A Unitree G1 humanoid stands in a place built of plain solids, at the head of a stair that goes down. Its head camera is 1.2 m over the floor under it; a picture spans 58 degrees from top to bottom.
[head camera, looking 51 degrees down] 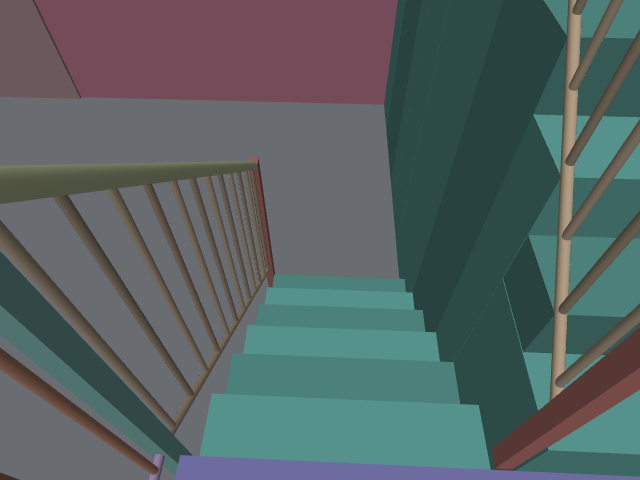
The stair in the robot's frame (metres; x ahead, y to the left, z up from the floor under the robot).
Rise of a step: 0.19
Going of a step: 0.22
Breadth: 0.85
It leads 2 degrees to the right of straight ahead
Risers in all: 7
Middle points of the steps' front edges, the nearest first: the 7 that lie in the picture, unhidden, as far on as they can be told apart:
0.25 -0.07 0.00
0.47 -0.08 -0.19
0.70 -0.09 -0.38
0.92 -0.09 -0.57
1.14 -0.10 -0.76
1.37 -0.11 -0.95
1.59 -0.12 -1.14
